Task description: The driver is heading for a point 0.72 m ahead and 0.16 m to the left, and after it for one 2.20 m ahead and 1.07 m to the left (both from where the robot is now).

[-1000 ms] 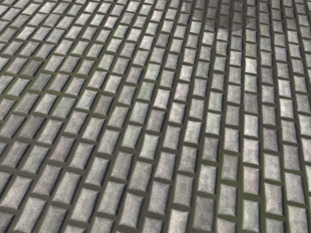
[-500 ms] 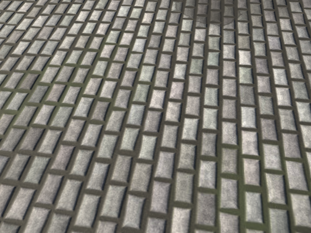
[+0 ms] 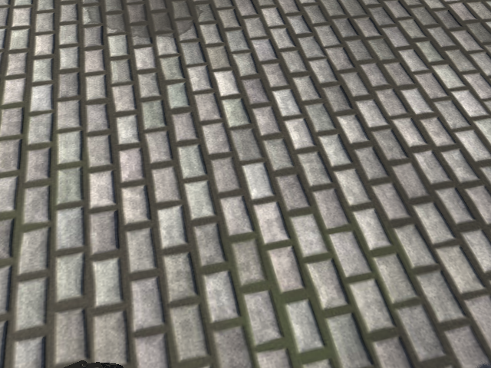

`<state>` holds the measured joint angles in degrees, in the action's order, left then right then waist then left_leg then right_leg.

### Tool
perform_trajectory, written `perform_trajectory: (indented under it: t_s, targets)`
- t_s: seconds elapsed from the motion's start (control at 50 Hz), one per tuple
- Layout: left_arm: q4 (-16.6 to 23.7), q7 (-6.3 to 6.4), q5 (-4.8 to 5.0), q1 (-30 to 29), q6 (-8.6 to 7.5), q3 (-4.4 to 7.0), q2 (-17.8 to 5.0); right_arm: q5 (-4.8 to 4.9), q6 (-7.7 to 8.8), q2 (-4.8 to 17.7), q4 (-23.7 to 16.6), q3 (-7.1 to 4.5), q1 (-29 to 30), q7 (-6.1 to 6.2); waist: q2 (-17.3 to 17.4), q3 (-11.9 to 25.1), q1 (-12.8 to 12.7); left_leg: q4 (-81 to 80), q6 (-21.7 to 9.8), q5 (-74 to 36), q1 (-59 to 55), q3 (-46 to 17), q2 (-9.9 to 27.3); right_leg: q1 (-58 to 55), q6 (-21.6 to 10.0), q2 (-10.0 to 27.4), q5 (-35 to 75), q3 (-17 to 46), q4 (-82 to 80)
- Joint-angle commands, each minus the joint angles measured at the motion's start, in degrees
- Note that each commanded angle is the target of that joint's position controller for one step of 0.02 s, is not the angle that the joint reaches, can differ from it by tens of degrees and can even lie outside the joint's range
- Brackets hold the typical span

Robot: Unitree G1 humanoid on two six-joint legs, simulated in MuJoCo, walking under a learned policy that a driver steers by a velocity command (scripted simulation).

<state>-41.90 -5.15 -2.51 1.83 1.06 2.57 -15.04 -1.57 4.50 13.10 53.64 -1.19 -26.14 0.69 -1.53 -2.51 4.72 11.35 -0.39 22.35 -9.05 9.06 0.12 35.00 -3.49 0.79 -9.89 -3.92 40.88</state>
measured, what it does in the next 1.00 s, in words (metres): walks ahead, turning left: right foot, then left foot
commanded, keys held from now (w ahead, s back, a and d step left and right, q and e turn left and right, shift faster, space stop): w+q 0.90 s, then q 0.10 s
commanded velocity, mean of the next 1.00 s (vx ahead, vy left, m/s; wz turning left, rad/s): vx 0.48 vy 0.00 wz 0.36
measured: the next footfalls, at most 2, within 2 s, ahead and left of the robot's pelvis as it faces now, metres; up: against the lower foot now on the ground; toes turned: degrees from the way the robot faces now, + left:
right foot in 0.06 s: +0.19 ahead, -0.10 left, +0.00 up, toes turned -5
left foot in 0.60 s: +0.48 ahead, +0.07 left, +0.00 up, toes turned +17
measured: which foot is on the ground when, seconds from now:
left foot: down 0.00-0.08, up 0.10-0.58, down 0.60-1.00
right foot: up 0.00-0.04, down 0.06-0.58, up 0.60-1.00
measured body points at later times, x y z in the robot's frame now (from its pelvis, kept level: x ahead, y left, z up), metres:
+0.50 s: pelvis +0.28 -0.03 +0.00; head +0.31 -0.02 +0.45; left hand +0.22 +0.21 -0.14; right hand +0.45 -0.24 -0.12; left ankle +0.44 +0.10 -0.69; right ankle +0.15 -0.09 -0.73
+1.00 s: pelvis +0.55 +0.04 +0.01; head +0.59 +0.07 +0.46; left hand +0.64 +0.34 -0.09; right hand +0.66 -0.23 -0.11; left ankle +0.44 +0.06 -0.73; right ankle +0.77 -0.03 -0.68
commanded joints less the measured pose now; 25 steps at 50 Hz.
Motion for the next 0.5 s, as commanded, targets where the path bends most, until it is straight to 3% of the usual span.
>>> perform_trajectory:
  t_s: [0.02,0.04,0.06,0.08,0.1,0.12,0.14,0.16,0.18,0.2,0.24,0.28,0.38,0.46,0.5]
  targets:
    - [3.9,1.24,-0.16,-1.1,-1.60,0.29,-2.8,0.31,0.19,10.2,0.7,-1.67,-2.8,0.41,9.6,-0.6,-4.2,10.1,-6.9,-68.0,4.8,-2.8,14.2,-11.9,-4.5,-5.9,-3.9,-5.0,-5.9]
    - [1.1,2.04,-0.23,7.3,-2.12,1.04,-4.4,0.61,-0.09,10.8,1.3,-1.59,-2.9,0.46,9.4,4.1,-8.3,19.2,-6.5,-70.6,6.8,-2.6,14.2,-22.5,-6.2,-7.2,-3.1,-4.1,-8.9]
    - [-2.3,3.04,-0.86,17.4,-2.79,2.01,-6.7,1.28,-0.15,10.8,1.1,-1.37,-1.4,0.35,8.4,9.2,-13.3,31.2,-5.8,-61.6,15.3,-1.7,12.6,-37.8,-7.9,-4.4,0.0,-0.8,-12.3]
    - [-3.8,4.16,-2.28,24.8,-3.15,3.41,-12.6,2.41,0.02,4.7,-1.7,0.17,-2.6,-0.53,-1.8,18.0,-13.9,51.8,-4.1,-24.4,33.4,-1.8,7.2,-56.8,-12.2,14.4,-9.9,20.6,-14.6]
    - [-3.7,4.52,-0.36,25.6,-2.81,4.01,-14.7,3.05,-0.04,5.6,-1.7,-0.66,-4.9,-0.50,-6.3,25.8,-12.8,68.0,-3.3,7.0,41.9,-8.3,-2.0,-59.3,-16.8,26.7,-4.9,44.7,-22.3]
    - [-3.9,4.84,1.18,20.4,-2.65,3.76,-13.0,2.20,-0.12,10.2,-3.1,-2.21,2.2,-0.27,0.4,16.5,-11.8,68.4,-4.0,0.9,44.9,-14.3,1.2,-50.2,-14.4,22.5,-1.8,34.2,-23.2]
    - [-4.1,4.91,1.22,15.7,-3.15,2.61,-9.3,2.26,0.34,7.9,-3.8,-1.72,4.1,-0.66,-0.8,7.8,-9.0,64.7,-4.3,-2.7,44.5,-13.3,3.4,-40.3,-12.6,20.1,1.3,25.3,-25.5]
    - [-4.3,4.72,0.98,13.0,-3.89,1.63,-5.6,1.99,0.10,6.3,-2.5,-1.60,3.2,-0.80,0.6,3.2,-6.7,60.0,-4.4,-4.7,41.9,-12.8,5.3,-33.5,-9.5,16.8,4.3,18.9,-28.0]
    - [-4.8,4.84,1.22,11.7,-4.66,1.03,-3.8,0.80,-0.94,5.3,-1.5,-1.65,1.9,-0.98,-0.9,1.1,-4.9,57.2,-4.0,-5.7,39.1,-12.6,6.0,-28.9,-7.4,14.3,6.2,14.1,-29.5]
    - [-5.2,4.93,1.24,11.2,-5.22,0.68,-2.6,0.04,-2.02,3.7,-0.2,-1.41,-0.5,-1.44,-1.7,0.5,-3.7,56.3,-3.7,-6.6,36.7,-12.2,6.0,-26.3,-6.3,12.8,6.6,10.5,-30.9]
    - [-6.4,4.87,1.37,13.2,-6.59,0.72,-2.9,0.00,-3.06,2.9,-0.1,-1.80,-0.3,-2.24,-1.6,-0.2,-2.8,55.4,-3.5,-8.6,37.8,-11.8,5.4,-25.7,-5.7,12.1,10.8,7.0,-32.5]
    - [-7.5,4.93,1.55,14.7,-7.26,0.87,-3.3,0.10,-3.52,2.6,-1.4,-2.10,3.6,-2.69,-2.4,-1.9,-2.9,53.7,-3.2,-12.5,42.6,-11.3,5.8,-26.5,-4.8,11.4,13.0,3.1,-33.9]
    - [-9.4,5.56,1.56,18.0,-7.48,0.18,-2.1,0.16,-3.02,1.5,-5.4,-1.60,15.0,-3.63,-2.3,-4.4,-4.5,39.8,-2.6,-23.4,47.1,-7.7,4.8,-28.9,-3.0,9.4,22.4,-4.5,-33.5]
    - [-11.7,6.69,1.63,22.4,-7.15,0.14,-3.6,-0.18,-2.92,0.7,-8.6,-0.65,22.9,-4.26,-1.5,-4.9,-6.5,28.1,-4.1,-24.5,45.3,-2.3,2.9,-35.5,-2.4,11.5,32.1,-7.2,-31.9]
    - [-12.4,7.27,1.42,23.0,-6.65,0.28,-5.0,-0.28,-2.98,1.6,-9.1,-0.86,22.7,-4.13,-2.0,-3.3,-5.6,25.4,-6.0,-20.5,42.3,-0.3,0.3,-40.0,-1.7,12.5,45.6,-8.8,-27.2]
